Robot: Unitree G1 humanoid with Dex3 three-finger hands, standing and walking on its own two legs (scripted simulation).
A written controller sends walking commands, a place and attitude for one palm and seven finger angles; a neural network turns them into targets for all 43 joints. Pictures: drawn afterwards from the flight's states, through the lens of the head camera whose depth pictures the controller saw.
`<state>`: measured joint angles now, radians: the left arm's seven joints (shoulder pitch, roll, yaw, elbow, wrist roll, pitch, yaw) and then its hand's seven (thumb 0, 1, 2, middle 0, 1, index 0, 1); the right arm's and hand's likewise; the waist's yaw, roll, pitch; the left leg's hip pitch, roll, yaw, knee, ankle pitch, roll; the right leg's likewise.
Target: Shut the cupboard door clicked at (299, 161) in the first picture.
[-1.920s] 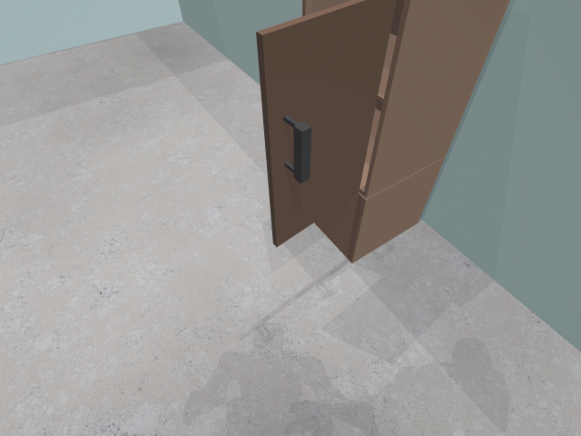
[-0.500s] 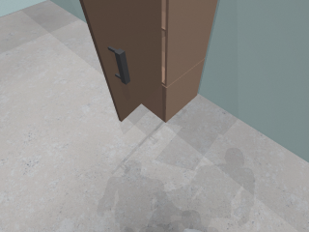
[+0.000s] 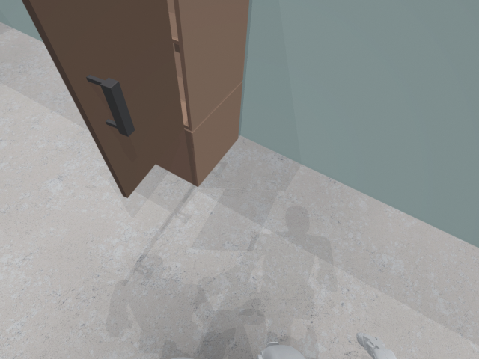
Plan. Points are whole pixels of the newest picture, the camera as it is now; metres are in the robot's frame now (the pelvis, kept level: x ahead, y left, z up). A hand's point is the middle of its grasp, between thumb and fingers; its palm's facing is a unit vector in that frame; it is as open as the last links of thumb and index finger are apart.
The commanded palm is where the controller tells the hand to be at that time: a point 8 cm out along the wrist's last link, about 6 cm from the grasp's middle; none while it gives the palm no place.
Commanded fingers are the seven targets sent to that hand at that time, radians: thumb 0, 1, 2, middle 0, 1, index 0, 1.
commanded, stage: walk around to get in front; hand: left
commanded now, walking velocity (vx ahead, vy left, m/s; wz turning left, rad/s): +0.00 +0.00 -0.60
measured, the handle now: (110, 106) +0.58 +0.35 +0.01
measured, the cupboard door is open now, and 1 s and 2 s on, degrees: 96 96 96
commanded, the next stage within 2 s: none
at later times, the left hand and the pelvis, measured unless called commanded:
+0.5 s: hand (166, 341) +0.16 +0.15 -0.17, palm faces -0.32 -0.92 -0.22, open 7.4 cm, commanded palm none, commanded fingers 0.00 0.90 0.90 -0.20 -0.30 -0.20 -0.30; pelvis +0.00 -0.01 -0.01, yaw -19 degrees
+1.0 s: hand (215, 324) +0.19 +0.06 -0.15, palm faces -0.57 -0.77 -0.28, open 7.4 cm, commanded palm none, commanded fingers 0.00 0.90 0.90 -0.20 -0.30 -0.20 -0.30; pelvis -0.01 -0.05 +0.00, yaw -37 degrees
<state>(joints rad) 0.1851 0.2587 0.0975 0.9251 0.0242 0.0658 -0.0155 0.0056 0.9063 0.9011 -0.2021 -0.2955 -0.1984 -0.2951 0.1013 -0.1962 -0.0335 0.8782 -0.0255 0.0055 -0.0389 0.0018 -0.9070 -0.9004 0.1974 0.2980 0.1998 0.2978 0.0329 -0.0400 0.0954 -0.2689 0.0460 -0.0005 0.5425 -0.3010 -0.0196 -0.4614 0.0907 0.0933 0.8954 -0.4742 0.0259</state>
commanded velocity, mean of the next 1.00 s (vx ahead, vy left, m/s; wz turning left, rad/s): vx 0.00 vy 0.00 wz -0.60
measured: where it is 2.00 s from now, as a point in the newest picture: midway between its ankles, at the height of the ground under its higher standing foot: outside the picture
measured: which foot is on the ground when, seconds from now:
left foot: down 0.00-0.22, up 0.24-0.48, down 0.50-0.82, up 0.84-1.00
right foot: up 0.00-0.22, down 0.24-0.50, up 0.52-0.80, down 0.82-1.00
